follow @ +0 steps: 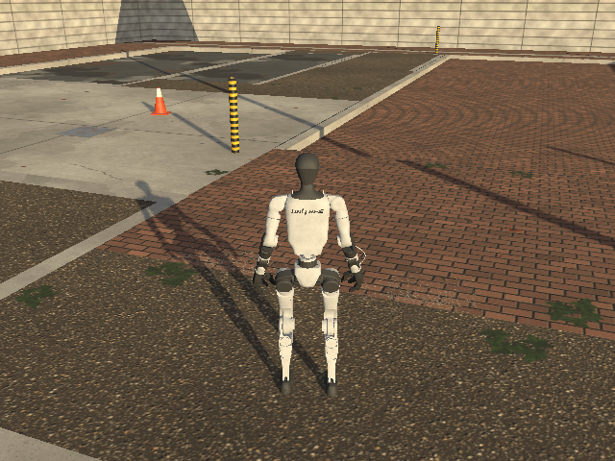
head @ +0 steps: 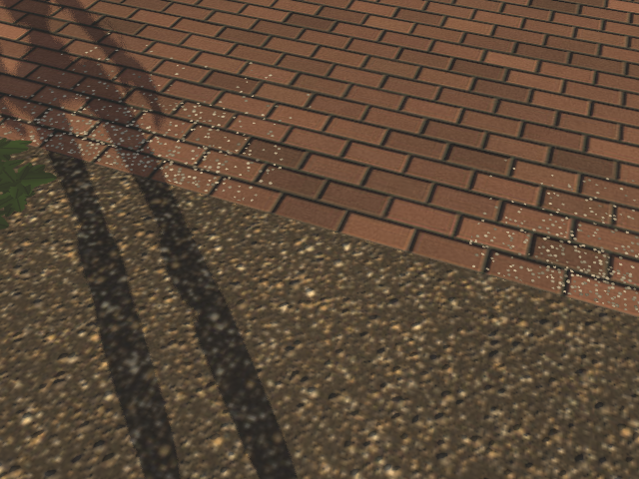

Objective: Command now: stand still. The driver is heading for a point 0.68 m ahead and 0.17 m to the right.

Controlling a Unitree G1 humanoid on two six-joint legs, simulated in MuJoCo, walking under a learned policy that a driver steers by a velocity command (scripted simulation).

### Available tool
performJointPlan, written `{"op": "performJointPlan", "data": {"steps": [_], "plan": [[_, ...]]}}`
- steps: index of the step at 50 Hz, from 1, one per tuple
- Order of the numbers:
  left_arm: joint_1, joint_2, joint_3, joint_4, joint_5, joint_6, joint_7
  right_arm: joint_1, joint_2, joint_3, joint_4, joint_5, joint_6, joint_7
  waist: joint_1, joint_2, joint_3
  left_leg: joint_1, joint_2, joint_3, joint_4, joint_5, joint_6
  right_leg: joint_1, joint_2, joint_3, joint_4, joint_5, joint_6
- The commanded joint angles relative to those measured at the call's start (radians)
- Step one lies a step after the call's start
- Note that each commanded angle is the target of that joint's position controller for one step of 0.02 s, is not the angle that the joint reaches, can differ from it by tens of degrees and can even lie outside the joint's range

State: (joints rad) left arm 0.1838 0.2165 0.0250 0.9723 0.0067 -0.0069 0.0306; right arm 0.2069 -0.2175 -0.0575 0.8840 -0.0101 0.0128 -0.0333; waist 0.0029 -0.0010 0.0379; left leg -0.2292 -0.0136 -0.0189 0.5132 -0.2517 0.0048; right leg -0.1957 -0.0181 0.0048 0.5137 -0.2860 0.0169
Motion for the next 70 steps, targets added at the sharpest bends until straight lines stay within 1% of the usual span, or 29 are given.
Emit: {"op": "performJointPlan", "data": {"steps": [1,5,11,14,15,16,17,18,21,24,27,32,35,36,37,38,39,41,44,49,54,57,60,61,62,63,64,67,70], "plan": [[-0.001,0.110,0.021,-0.020,-0.001,-0.009,0.004,-0.010,-0.096,-0.019,-0.023,0.002,-0.014,-0.006,0.004,0.006,-0.017,0.036,0.040,-0.045,-0.087,0.105,0.017,-0.052,-0.028,0.031,-0.109,0.070,-0.024],[0.030,0.133,0.032,-0.006,-0.020,-0.007,0.013,0.025,-0.117,-0.028,0.006,0.020,-0.018,-0.013,0.003,-0.010,0.060,-0.084,0.015,-0.038,-0.074,-0.440,0.062,-0.139,-0.018,0.049,-0.107,-0.427,-0.085],[0.127,0.173,0.051,0.020,-0.037,-0.065,-0.005,-0.006,-0.058,-0.019,0.005,0.038,-0.099,0.017,0.024,-0.127,0.067,-0.188,0.001,0.012,0.085,-0.229,0.068,-0.032,-0.187,0.323,-0.234,-0.459,-0.201],[0.057,0.182,0.051,-0.009,-0.044,-0.068,-0.013,0.071,-0.048,-0.016,0.036,0.047,-0.116,0.029,-0.040,-0.160,0.090,-0.050,0.000,0.035,0.038,-0.159,0.103,-0.121,-0.220,0.357,-0.250,-0.381,-0.214],[-0.010,0.159,0.043,-0.037,-0.047,-0.070,-0.017,0.156,-0.064,-0.022,0.072,0.046,-0.121,0.029,-0.084,-0.112,0.091,0.073,0.013,-0.004,-0.038,-0.143,0.117,-0.202,-0.158,0.260,-0.167,-0.262,-0.173],[-0.072,0.115,0.030,-0.070,-0.044,-0.083,-0.020,0.272,-0.127,-0.042,0.115,0.047,-0.125,0.027,-0.124,0.042,0.070,0.232,0.097,-0.185,-0.133,-0.128,0.161,-0.334,-0.043,0.087,0.072,-0.059,-0.101],[-0.095,0.101,0.028,-0.105,-0.032,-0.106,-0.020,0.408,-0.239,-0.074,0.151,0.043,-0.126,0.035,-0.157,0.285,0.012,0.458,0.276,-0.502,-0.241,0.026,0.255,-0.539,0.058,-0.048,0.406,-0.013,-0.038],[-0.103,0.132,0.036,-0.109,-0.032,-0.119,-0.024,0.414,-0.181,-0.051,0.146,0.020,-0.131,0.044,-0.144,0.236,0.001,0.514,0.365,-0.633,-0.256,0.157,0.301,-0.689,0.053,0.028,0.607,-0.249,-0.043],[-0.103,0.107,0.030,-0.109,-0.055,-0.124,-0.048,0.306,-0.107,-0.015,0.116,0.014,-0.125,0.048,-0.071,0.053,0.044,0.495,0.332,-0.399,-0.263,0.294,0.246,-0.823,-0.065,0.046,0.729,-0.109,-0.096],[-0.143,0.069,0.023,-0.130,-0.034,-0.111,-0.067,0.283,-0.061,0.010,0.115,0.015,-0.098,0.034,-0.050,0.086,0.056,0.352,0.247,-0.214,-0.339,0.363,0.188,-0.698,-0.091,-0.012,0.551,0.036,-0.063],[-0.270,0.029,0.002,-0.184,-0.023,-0.100,-0.074,0.243,-0.122,0.005,0.094,0.012,-0.095,0.010,-0.057,0.087,0.088,0.115,0.170,-0.083,-0.415,0.296,0.167,-0.445,-0.034,-0.069,0.223,0.241,-0.025],[-0.296,0.124,0.025,-0.221,-0.036,-0.088,-0.071,0.273,-0.168,-0.016,0.126,0.035,-0.107,0.007,-0.016,0.114,0.088,0.221,0.251,-0.067,-0.398,0.412,0.141,-0.303,-0.005,-0.037,0.028,0.309,-0.072],[0.013,0.202,0.075,-0.134,-0.039,-0.080,-0.062,0.247,-0.170,-0.020,0.116,0.013,-0.079,0.009,0.140,0.126,-0.124,0.233,0.206,0.001,0.010,0.836,0.084,0.072,0.061,-0.079,0.051,0.220,-0.140],[0.185,0.259,0.093,-0.097,-0.030,-0.074,-0.053,0.257,-0.135,-0.005,0.093,-0.002,-0.073,0.011,0.190,0.027,-0.244,0.003,0.156,0.021,0.325,0.567,0.057,0.370,-0.108,0.123,0.073,0.155,-0.196],[0.256,0.325,0.100,-0.068,-0.015,-0.076,-0.064,0.409,0.039,0.040,0.090,0.009,-0.093,0.025,0.095,-0.297,-0.427,-0.323,-0.048,-0.015,0.710,-0.205,0.000,0.638,-0.361,0.662,-0.119,-0.163,-0.372],[0.214,0.229,0.075,-0.071,-0.022,-0.080,-0.068,0.340,-0.057,0.020,0.099,0.036,-0.120,0.032,0.121,-0.227,-0.368,-0.430,-0.023,-0.134,0.852,-0.291,0.024,0.569,-0.343,0.808,-0.272,-0.295,-0.344],[0.109,0.188,0.061,-0.086,-0.024,-0.088,-0.067,0.220,-0.129,0.000,0.054,0.061,-0.136,0.033,0.098,-0.169,-0.186,-0.511,0.030,-0.103,0.885,-0.213,0.045,0.411,-0.322,0.649,-0.282,-0.245,-0.293],[-0.034,0.146,0.047,-0.111,-0.004,-0.104,-0.072,0.127,-0.140,-0.010,0.031,0.040,-0.139,0.016,0.029,-0.027,-0.075,-0.410,0.126,-0.073,0.779,-0.048,0.057,0.111,-0.251,0.405,-0.314,0.010,-0.253],[-0.041,0.113,0.036,-0.088,0.002,-0.113,-0.074,0.173,-0.091,-0.013,0.035,0.030,-0.103,0.009,-0.035,-0.074,-0.059,-0.302,0.170,-0.073,0.671,-0.006,0.054,-0.037,-0.191,0.259,-0.382,0.085,-0.252],[0.050,0.170,0.043,-0.053,0.003,-0.107,-0.041,-0.012,-0.105,-0.018,-0.031,0.007,-0.091,0.007,-0.009,-0.022,0.022,-0.439,0.178,-0.047,0.400,0.194,-0.003,-0.036,-0.186,0.155,-0.420,0.298,-0.261],[0.147,0.181,0.038,-0.014,-0.009,-0.081,-0.028,-0.164,-0.073,0.003,-0.067,0.007,-0.101,0.026,0.046,-0.039,-0.014,-0.268,0.085,0.016,0.107,0.385,-0.016,-0.013,-0.123,0.034,-0.322,0.573,-0.204],[0.159,0.198,0.043,-0.007,-0.019,-0.055,-0.021,-0.217,-0.110,-0.001,-0.097,0.008,-0.103,0.032,0.048,-0.060,-0.019,-0.276,0.051,-0.012,0.012,0.307,-0.007,0.098,-0.151,0.100,-0.217,0.595,-0.196],[0.110,0.198,0.051,-0.036,-0.028,-0.037,-0.011,-0.076,-0.186,-0.028,-0.061,-0.005,-0.117,0.025,-0.033,-0.061,-0.095,-0.079,0.042,-0.012,-0.133,0.382,0.036,0.124,-0.112,0.148,-0.022,0.569,-0.140],[0.118,0.158,0.037,-0.063,-0.010,-0.043,-0.010,0.025,-0.250,-0.042,-0.045,-0.023,-0.121,0.017,-0.054,0.012,-0.223,0.155,0.166,-0.098,-0.069,0.746,0.088,0.025,-0.048,0.107,0.155,0.410,-0.100],[0.257,0.053,0.010,-0.050,0.000,-0.052,-0.013,0.070,-0.294,-0.047,-0.045,-0.031,-0.105,0.010,-0.014,0.237,-0.355,0.498,0.412,-0.329,0.006,1.099,0.259,-0.280,0.095,0.030,0.466,-0.188,-0.029],[0.297,0.101,0.014,-0.035,-0.019,-0.052,-0.016,0.093,-0.215,-0.028,-0.053,-0.012,-0.089,0.017,-0.041,0.251,-0.471,0.512,0.471,-0.445,-0.028,0.975,0.332,-0.342,0.099,0.101,0.644,-0.469,-0.005],[0.245,0.180,0.040,-0.039,-0.036,-0.040,-0.013,0.040,-0.176,-0.016,-0.066,-0.001,-0.080,0.022,-0.039,0.161,-0.387,0.404,0.417,-0.389,-0.078,0.745,0.298,-0.387,0.060,0.119,0.715,-0.420,0.003],[0.161,0.136,0.046,-0.050,-0.022,0.024,0.015,-0.144,-0.102,0.014,-0.072,-0.012,-0.070,0.022,0.030,0.107,-0.165,0.022,0.280,-0.211,-0.214,0.272,0.206,-0.294,-0.038,0.088,0.554,-0.245,0.039],[0.170,0.083,0.029,-0.045,-0.007,0.039,0.017,-0.191,-0.129,0.005,-0.055,-0.026,-0.063,0.023,0.051,0.165,-0.134,-0.143,0.213,-0.100,-0.255,0.239,0.203,-0.095,-0.015,0.012,0.324,-0.162,0.043]]}}
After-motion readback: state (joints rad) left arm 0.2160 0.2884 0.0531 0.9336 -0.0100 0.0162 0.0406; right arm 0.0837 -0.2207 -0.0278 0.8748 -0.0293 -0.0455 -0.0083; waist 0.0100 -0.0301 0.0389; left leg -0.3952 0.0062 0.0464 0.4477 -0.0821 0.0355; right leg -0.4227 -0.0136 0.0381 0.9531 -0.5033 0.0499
